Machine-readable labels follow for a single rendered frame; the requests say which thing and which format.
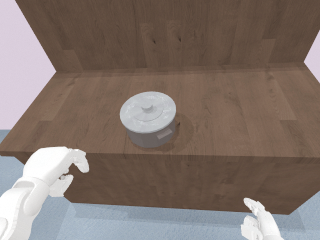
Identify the robot left forearm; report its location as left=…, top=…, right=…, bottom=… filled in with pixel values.
left=0, top=176, right=50, bottom=240

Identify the table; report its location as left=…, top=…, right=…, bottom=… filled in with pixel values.
left=0, top=0, right=320, bottom=215

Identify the lid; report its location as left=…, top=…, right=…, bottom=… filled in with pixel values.
left=120, top=91, right=176, bottom=134

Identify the robot right hand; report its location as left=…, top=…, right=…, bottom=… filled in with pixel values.
left=241, top=198, right=281, bottom=240

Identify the pot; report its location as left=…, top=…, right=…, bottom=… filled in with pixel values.
left=125, top=118, right=176, bottom=148

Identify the robot left hand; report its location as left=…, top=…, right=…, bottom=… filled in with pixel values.
left=22, top=146, right=89, bottom=197

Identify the knob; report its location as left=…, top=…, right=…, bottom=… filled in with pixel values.
left=141, top=100, right=153, bottom=111

